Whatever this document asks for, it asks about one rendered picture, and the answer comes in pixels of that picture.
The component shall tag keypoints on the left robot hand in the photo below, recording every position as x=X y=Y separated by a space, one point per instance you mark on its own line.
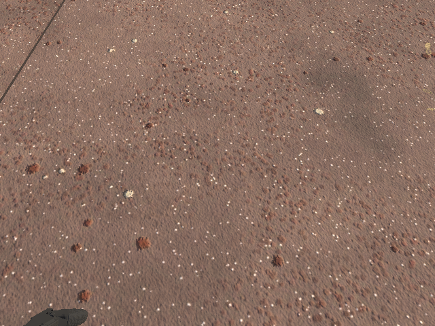
x=63 y=317

